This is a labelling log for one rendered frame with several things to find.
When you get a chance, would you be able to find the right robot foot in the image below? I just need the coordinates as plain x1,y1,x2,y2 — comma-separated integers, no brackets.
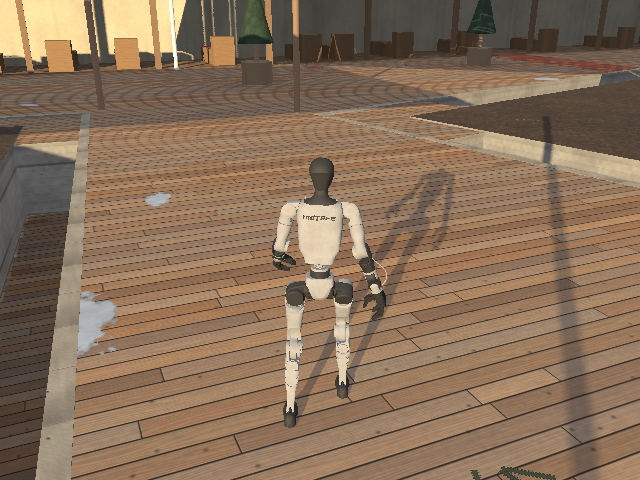
335,375,349,399

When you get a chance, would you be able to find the robot right hand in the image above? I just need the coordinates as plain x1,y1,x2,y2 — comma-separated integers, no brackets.
363,290,386,320

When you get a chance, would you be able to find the robot left hand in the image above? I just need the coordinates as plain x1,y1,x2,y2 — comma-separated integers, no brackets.
273,254,296,271

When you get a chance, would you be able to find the left robot forearm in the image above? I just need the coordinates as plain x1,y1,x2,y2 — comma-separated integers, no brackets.
272,237,285,262

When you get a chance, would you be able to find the right robot forearm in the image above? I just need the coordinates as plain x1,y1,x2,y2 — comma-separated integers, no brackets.
359,243,383,294

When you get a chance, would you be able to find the left robot shin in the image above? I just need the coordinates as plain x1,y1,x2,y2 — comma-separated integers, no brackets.
285,341,300,413

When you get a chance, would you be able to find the left robot upper arm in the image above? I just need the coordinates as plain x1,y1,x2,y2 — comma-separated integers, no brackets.
274,200,301,252

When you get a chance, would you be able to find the right robot upper arm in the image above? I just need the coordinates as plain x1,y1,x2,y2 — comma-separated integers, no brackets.
341,201,368,259

